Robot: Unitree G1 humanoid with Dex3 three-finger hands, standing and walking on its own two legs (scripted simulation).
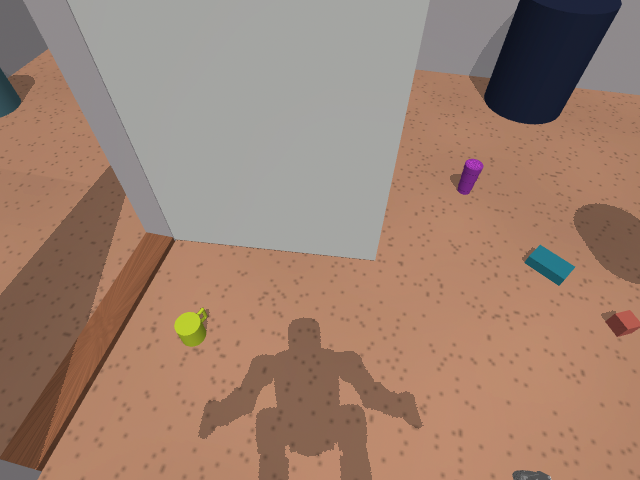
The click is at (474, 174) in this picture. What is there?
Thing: tapered cup
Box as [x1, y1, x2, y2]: [457, 159, 482, 194]
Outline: 476,159 468,159 465,162 457,188 458,191 463,194 469,192 482,168 482,163
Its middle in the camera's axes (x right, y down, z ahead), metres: +0.68 -0.26 +1.72
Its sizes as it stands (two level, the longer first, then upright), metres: 0.075 0.075 0.154
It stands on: the floor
